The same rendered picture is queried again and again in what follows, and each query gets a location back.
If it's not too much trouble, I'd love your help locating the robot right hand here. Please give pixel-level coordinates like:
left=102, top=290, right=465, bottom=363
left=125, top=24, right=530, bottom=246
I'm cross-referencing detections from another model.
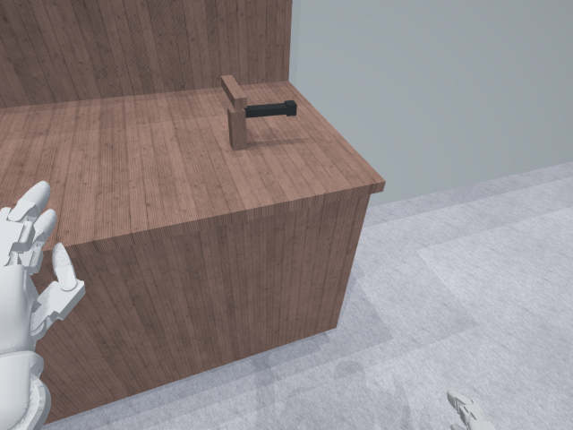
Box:
left=446, top=390, right=496, bottom=430

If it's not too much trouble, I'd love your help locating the tap lever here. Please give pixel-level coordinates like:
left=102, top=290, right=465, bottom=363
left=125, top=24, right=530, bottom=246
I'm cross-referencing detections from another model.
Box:
left=244, top=100, right=297, bottom=118

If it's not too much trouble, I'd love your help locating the counter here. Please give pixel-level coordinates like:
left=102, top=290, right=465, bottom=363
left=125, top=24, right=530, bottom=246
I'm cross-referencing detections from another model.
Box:
left=0, top=0, right=386, bottom=425

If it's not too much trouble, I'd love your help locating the left robot forearm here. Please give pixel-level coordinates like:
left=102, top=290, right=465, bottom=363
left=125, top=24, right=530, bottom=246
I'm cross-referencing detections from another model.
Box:
left=0, top=351, right=51, bottom=430

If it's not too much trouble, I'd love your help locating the robot left hand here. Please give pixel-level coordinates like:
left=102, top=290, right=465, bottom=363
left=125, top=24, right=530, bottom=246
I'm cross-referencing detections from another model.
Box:
left=0, top=181, right=86, bottom=355

